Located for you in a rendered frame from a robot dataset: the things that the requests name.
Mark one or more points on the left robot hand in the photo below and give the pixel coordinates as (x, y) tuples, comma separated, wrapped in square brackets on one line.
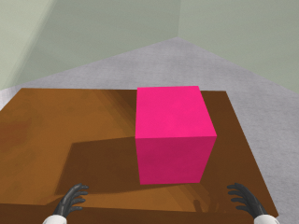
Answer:
[(64, 207)]

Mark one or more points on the carton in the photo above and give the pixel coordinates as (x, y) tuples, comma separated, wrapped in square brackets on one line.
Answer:
[(174, 135)]

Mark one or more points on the right robot hand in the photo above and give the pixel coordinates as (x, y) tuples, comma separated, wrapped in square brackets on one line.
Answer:
[(252, 204)]

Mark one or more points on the robot right forearm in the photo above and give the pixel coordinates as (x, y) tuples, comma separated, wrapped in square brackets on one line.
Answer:
[(265, 219)]

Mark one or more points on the pedestal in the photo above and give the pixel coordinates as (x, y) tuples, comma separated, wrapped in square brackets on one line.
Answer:
[(52, 139)]

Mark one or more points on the robot left forearm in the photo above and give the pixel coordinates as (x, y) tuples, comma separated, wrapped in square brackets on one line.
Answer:
[(55, 219)]

